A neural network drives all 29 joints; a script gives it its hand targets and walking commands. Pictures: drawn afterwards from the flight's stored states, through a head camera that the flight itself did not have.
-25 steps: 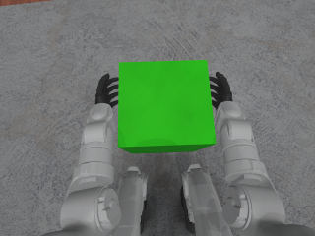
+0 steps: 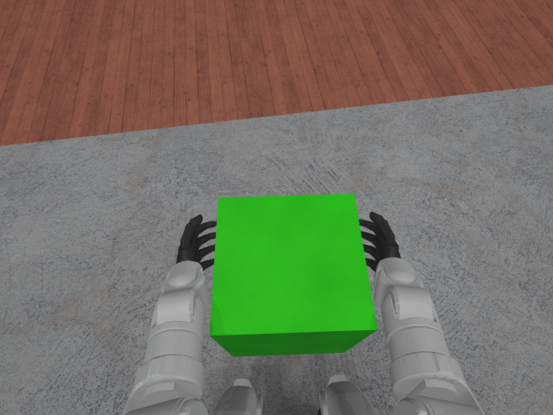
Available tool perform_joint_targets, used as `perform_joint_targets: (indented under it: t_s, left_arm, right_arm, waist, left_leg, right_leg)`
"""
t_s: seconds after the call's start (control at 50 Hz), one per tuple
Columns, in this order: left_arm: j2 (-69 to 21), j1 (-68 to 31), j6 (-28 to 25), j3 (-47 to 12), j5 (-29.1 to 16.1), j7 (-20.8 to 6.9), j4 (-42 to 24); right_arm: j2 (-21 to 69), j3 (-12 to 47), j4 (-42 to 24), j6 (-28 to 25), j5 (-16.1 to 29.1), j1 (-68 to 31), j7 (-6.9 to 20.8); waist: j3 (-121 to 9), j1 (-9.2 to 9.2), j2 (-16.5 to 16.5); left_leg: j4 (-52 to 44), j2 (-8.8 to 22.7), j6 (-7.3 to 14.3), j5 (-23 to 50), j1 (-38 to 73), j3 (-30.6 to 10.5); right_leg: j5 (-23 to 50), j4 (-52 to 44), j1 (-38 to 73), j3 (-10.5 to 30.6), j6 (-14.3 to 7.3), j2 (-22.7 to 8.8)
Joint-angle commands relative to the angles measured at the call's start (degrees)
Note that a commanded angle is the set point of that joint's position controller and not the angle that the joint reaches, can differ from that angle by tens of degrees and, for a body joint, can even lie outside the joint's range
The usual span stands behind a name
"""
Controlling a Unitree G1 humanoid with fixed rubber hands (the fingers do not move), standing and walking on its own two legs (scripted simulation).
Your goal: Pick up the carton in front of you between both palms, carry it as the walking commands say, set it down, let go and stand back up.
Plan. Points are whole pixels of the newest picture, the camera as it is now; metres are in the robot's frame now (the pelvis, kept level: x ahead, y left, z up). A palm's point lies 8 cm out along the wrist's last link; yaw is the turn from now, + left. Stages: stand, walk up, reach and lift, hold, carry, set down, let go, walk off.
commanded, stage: reach and lift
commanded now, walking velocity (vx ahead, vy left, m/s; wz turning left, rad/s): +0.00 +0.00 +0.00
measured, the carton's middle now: (287, 283) +0.34 +0.00 -0.10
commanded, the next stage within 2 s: hold in 1.44 s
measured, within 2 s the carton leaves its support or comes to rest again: neither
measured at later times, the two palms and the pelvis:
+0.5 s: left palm (161, 244) +0.32 +0.15 +0.11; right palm (420, 238) +0.32 -0.15 +0.11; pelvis +0.02 +0.00 +0.08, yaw +0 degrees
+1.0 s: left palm (159, 238) +0.32 +0.15 +0.12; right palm (423, 231) +0.32 -0.15 +0.12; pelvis +0.02 +0.00 +0.09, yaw +0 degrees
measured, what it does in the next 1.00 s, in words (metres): rises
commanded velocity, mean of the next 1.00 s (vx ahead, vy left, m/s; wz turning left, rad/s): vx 0.00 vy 0.00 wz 0.00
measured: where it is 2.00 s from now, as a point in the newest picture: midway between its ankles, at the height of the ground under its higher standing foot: outside the picture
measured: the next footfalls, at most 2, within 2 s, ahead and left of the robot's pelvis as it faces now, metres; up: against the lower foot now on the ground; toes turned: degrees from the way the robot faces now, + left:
none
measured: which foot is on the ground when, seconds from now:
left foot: down 0.00-1.00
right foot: down 0.00-1.00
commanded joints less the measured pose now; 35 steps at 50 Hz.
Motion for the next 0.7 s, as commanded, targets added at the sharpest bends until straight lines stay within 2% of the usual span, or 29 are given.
perform_joint_targets:
  t_s: [0.0, 0.18, 0.32, 0.42, 0.5, 0.68]
  left_arm:
    - [-60.0, -25.2, 0.8, -33.6, -6.7, -14.4, 2.4]
    - [-59.4, -18.2, 5.3, -35.9, -7.4, -15.1, -2.1]
    - [-58.6, -15.2, 10.8, -38.3, -8.5, -15.9, -8.0]
    - [-57.0, -14.3, 14.6, -34.8, -7.1, -16.4, -7.8]
    - [-56.0, -17.1, 15.5, -30.4, -4.9, -17.0, -5.8]
    - [-57.7, -24.5, 14.9, -31.0, -5.0, -17.7, -6.9]
  right_arm:
    - [57.7, 34.1, 1.2, -0.1, 7.1, -27.7, 13.1]
    - [57.7, 36.5, -2.7, 4.2, 7.7, -20.6, 13.7]
    - [57.2, 38.1, -7.9, 9.8, 8.9, -17.3, 14.5]
    - [55.5, 34.6, -7.5, 13.7, 7.5, -16.3, 15.1]
    - [54.3, 30.1, -5.0, 14.6, 5.3, -19.0, 15.9]
    - [55.8, 30.9, -6.2, 13.9, 5.4, -26.5, 16.6]
  waist:
    - [-26.4, -0.02, -0.1]
    - [-17.2, -0.14, -0.1]
    - [-9.4, -0.39, -0.5]
    - [-0.5, -0.59, -0.1]
    - [4.1, -0.43, 0.0]
    - [-0.3, -0.31, 0.0]
  left_leg:
    - [-12.1, -5.0, 0.7, 15.7, 22.0, -1.2]
    - [-23.7, -3.7, 1.0, 22.4, 36.3, -2.3]
    - [-32.4, -2.7, 0.6, 24.1, 46.3, -2.4]
    - [-37.3, -2.2, 0.6, 18.7, 48.7, -2.2]
    - [-39.0, -1.8, 0.9, 12.5, 48.1, -1.5]
    - [-38.9, -1.7, 1.0, 11.0, 50.1, -1.3]
  right_leg:
    - [16.2, -11.8, 23.3, 1.3, -0.7, 5.1]
    - [22.9, -23.3, 37.7, 2.2, -0.7, 3.8]
    - [24.6, -32.3, 47.9, 2.2, -0.3, 3.0]
    - [19.1, -37.2, 49.6, 1.9, -0.9, 2.5]
    - [13.2, -38.7, 48.9, 1.3, -1.3, 2.2]
    - [11.7, -38.3, 51.4, 1.0, -1.4, 2.1]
